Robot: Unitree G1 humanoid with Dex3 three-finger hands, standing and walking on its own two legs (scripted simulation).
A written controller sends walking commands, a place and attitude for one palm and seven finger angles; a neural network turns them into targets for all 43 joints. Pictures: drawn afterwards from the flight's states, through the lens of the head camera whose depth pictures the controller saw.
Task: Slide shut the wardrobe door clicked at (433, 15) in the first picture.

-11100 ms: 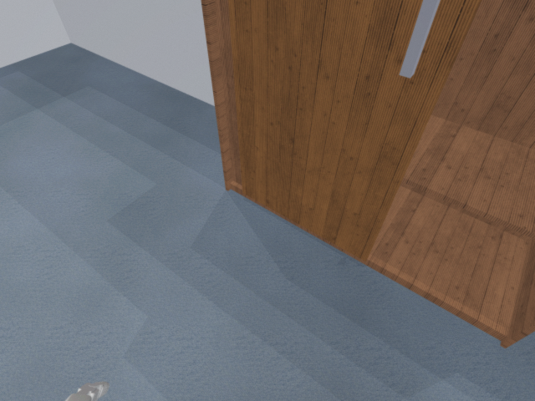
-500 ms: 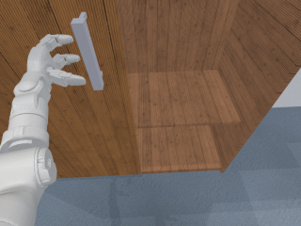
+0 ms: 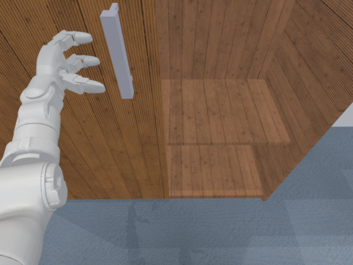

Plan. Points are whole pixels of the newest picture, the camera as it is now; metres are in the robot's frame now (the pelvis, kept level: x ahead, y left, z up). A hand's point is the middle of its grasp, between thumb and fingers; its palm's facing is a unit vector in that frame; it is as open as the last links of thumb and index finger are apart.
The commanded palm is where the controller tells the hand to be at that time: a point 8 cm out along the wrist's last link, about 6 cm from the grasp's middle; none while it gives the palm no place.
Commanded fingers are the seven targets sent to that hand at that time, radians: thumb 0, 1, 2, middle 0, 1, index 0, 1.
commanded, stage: move the hooked fingers beside the handle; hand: left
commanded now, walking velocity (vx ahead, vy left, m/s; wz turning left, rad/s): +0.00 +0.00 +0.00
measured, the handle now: (121, 54) +0.51 +0.12 +0.21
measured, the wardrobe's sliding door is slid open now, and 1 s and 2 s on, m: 0.55 0.55 0.55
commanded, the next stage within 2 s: none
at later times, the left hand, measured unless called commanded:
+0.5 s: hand (86, 66) +0.48 +0.19 +0.21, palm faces +0.05 -1.00 -0.01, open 13.6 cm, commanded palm +0.47 +0.22 +0.20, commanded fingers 0.00 -0.50 0.30 -0.30 -1.20 -0.30 -1.20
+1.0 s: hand (99, 71) +0.47 +0.17 +0.20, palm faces +0.04 -1.00 +0.00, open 13.9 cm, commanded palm +0.46 +0.20 +0.20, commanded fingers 0.00 -0.50 0.30 -0.30 -1.20 -0.30 -1.20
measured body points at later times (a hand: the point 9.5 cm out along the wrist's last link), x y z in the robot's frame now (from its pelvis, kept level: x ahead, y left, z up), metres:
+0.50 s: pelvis -0.02 +0.00 -0.01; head +0.03 +0.00 +0.44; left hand +0.47 +0.24 +0.21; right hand +0.00 -0.27 -0.12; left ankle +0.00 +0.11 -0.74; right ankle -0.03 -0.12 -0.74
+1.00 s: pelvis -0.01 -0.01 -0.01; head +0.03 -0.02 +0.44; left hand +0.46 +0.22 +0.20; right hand +0.04 -0.27 -0.13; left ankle +0.00 +0.11 -0.74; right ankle -0.03 -0.12 -0.74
